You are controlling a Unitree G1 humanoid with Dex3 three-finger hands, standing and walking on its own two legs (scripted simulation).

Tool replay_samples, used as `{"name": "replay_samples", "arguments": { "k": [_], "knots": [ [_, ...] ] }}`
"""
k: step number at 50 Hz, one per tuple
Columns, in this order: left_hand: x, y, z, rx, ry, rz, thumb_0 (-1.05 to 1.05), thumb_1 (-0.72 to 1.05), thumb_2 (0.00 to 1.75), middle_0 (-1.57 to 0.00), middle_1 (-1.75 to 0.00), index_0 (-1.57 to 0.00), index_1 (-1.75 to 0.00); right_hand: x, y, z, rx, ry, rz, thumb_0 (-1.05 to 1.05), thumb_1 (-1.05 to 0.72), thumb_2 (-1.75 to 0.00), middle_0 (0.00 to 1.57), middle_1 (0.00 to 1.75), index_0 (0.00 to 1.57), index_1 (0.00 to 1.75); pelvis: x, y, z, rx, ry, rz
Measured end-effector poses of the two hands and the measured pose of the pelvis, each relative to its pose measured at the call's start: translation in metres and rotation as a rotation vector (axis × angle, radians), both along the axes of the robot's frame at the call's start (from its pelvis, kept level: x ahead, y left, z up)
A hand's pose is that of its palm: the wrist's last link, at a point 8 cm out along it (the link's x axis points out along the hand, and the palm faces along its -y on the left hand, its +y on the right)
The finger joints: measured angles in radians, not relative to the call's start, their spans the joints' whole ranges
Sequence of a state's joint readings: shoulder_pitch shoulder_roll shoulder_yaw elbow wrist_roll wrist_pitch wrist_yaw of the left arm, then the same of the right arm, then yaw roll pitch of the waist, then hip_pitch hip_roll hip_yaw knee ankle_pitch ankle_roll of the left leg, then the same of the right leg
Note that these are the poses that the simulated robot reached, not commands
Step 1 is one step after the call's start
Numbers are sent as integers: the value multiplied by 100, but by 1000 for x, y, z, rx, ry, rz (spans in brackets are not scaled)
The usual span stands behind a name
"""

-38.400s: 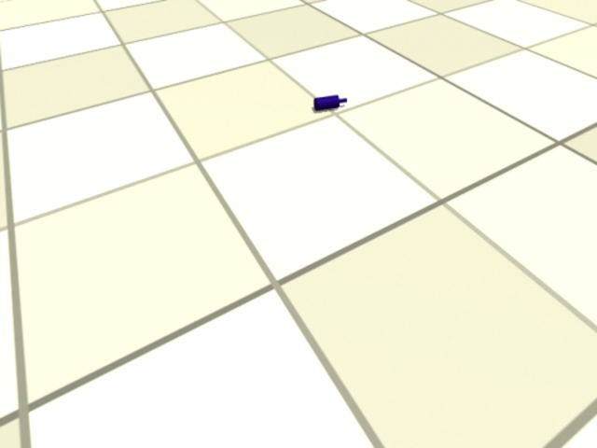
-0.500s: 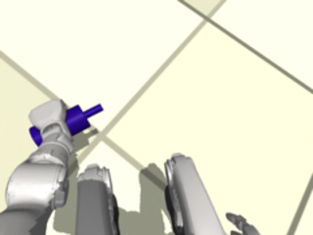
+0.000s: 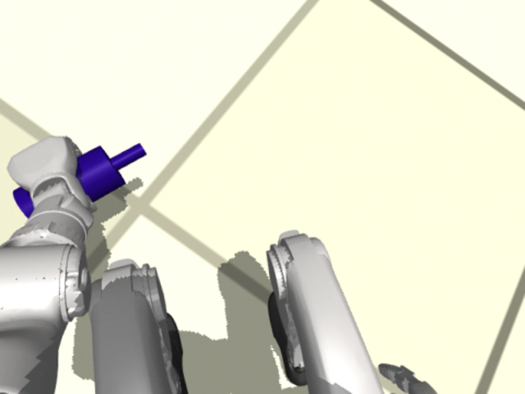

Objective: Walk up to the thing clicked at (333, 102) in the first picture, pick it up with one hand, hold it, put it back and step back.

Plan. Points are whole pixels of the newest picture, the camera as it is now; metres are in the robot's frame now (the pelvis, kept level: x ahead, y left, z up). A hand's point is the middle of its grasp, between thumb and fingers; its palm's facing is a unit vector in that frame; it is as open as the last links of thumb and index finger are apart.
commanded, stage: crouch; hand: left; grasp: from above
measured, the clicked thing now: (89, 177) +0.48 +0.23 -0.20
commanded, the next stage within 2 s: lower in 0.44 s
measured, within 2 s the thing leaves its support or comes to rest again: neither
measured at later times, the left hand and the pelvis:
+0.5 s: hand (76, 182) +0.48 +0.25 -0.21, palm faces -0.37 -0.22 -0.90, open 10.1 cm; pelvis +0.00 +0.00 -0.05, yaw -1 degrees
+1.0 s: hand (91, 187) +0.48 +0.25 -0.26, palm faces -0.38 -0.23 -0.89, open 10.2 cm; pelvis +0.00 +0.00 -0.07, yaw -4 degrees
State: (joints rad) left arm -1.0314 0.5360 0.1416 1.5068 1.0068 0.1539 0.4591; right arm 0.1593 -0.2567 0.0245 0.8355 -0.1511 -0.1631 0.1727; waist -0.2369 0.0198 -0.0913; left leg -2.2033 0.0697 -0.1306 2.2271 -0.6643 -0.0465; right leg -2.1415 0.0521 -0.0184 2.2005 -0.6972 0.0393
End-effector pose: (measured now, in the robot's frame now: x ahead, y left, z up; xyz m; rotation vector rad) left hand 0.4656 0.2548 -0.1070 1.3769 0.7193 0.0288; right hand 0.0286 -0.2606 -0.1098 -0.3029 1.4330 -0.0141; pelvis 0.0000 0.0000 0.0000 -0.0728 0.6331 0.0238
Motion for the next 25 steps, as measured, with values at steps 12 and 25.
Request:
{"name": "replay_samples", "arguments": {
  "k": [12, 25],
  "knots": [
    [8, -1, -23, 6, -17, 2, 0, 7, 18, -80, -28, -82, -28, -20, 5, -28, 26, 34, 2, 1, -90, -90, 20, 30, 20, 30, -5, 0, -30, -2, -27, -9],
    [14, 2, -41, 10, -16, 10, -1, 3, 23, -82, -29, -84, -28, -28, 3, -41, 34, 50, 17, 1, -90, -90, 20, 30, 20, 30, -4, 1, -48, -12, -43, -18]
  ]
}}
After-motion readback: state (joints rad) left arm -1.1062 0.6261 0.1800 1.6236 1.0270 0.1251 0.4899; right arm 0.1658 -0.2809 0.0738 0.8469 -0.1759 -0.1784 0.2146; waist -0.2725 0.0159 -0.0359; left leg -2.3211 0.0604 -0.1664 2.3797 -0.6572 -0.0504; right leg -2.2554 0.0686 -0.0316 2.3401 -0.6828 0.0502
